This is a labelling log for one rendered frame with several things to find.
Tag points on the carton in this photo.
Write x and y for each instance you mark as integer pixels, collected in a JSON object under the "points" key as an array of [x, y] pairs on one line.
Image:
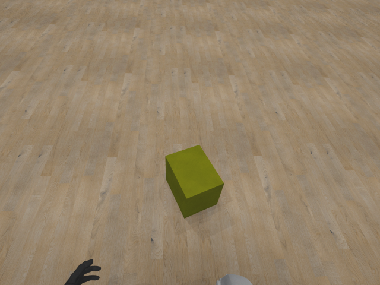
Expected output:
{"points": [[193, 180]]}

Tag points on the left robot hand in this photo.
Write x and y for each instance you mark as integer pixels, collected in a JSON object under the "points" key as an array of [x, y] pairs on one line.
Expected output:
{"points": [[77, 277]]}

